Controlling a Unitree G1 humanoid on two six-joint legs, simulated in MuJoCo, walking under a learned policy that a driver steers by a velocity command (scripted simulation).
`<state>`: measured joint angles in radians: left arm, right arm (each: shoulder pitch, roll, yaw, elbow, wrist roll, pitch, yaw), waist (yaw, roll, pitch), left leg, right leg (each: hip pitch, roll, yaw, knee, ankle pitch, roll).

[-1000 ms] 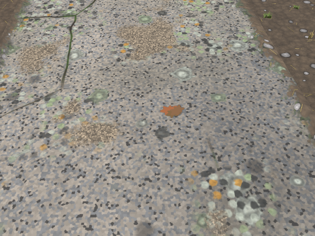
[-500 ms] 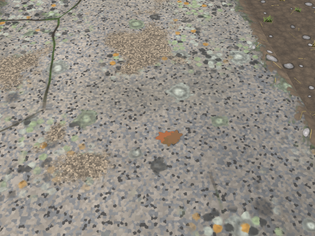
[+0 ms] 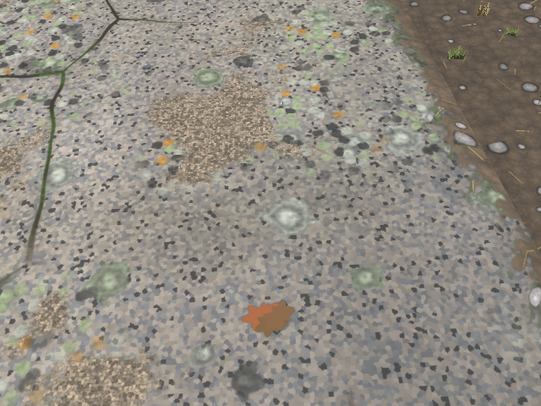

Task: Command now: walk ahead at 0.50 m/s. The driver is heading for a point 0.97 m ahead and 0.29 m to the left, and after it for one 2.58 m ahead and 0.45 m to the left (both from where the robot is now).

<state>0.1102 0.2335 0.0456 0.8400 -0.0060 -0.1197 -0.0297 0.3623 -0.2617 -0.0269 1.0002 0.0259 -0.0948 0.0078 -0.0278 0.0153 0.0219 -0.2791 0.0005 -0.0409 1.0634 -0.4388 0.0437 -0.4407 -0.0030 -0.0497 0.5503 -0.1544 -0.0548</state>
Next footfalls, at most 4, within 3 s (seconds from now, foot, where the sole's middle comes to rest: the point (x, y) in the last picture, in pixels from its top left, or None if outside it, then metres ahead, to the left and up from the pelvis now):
0.50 left None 0.44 0.14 -0.77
1.04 right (321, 297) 0.74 -0.10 -0.77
1.58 left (203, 243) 0.94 0.23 -0.77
2.04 right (230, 178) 1.19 0.16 -0.77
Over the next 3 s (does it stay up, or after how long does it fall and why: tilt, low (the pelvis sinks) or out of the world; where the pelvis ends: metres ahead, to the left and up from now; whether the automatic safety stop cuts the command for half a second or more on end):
stays up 1.03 0.17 0.01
